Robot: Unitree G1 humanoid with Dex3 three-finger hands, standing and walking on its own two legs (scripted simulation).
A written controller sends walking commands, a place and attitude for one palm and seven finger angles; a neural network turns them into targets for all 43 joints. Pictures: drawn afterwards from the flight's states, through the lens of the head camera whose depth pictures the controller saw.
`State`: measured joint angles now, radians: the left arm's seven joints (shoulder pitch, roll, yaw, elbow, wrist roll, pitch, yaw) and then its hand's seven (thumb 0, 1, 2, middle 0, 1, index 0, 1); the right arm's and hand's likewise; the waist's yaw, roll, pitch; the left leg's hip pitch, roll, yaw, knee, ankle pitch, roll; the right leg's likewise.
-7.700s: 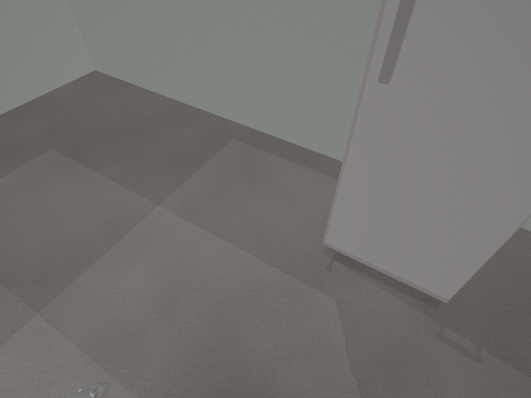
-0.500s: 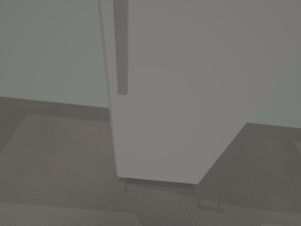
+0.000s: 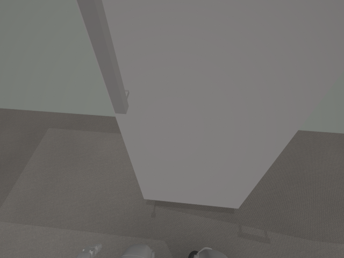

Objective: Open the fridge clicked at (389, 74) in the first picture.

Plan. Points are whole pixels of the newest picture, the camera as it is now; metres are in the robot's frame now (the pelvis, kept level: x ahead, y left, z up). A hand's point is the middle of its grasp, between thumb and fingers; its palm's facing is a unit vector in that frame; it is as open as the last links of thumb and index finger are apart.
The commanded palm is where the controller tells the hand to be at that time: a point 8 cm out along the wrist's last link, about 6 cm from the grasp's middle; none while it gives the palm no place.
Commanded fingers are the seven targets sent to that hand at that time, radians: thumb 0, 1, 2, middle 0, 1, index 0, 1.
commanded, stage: come to a stop and stand still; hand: left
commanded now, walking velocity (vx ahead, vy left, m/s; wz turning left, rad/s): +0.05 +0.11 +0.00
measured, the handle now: (111, 54) +0.44 +0.14 +0.24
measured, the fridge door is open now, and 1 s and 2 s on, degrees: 0 0 0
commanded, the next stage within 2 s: look again from close up in 1.30 s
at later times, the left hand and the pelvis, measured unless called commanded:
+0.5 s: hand out of the picture -0.07 +0.21 -0.16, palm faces +0.06 -0.99 -0.15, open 7.4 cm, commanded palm none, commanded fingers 0.00 0.90 0.90 -0.20 -0.30 -0.20 -0.30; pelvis -0.06 +0.04 +0.02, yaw +0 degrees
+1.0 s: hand out of the picture -0.02 +0.14 -0.17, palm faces +0.06 -0.98 -0.18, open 7.2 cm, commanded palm none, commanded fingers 0.00 0.90 0.90 -0.20 -0.30 -0.20 -0.30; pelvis -0.04 -0.03 +0.01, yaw +0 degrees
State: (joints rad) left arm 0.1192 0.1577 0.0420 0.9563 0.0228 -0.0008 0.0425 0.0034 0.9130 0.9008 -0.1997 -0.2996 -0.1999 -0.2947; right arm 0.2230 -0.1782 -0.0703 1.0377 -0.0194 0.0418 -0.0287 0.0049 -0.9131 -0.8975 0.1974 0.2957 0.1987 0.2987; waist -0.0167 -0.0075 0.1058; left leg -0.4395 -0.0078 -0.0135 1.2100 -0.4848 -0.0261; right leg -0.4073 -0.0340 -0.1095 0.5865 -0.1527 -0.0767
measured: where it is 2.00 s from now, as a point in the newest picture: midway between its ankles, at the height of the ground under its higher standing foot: outside the picture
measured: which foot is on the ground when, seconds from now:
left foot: up 0.00-0.20, down 0.22-1.00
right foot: down 0.00-0.22, up 0.24-0.72, down 0.74-1.00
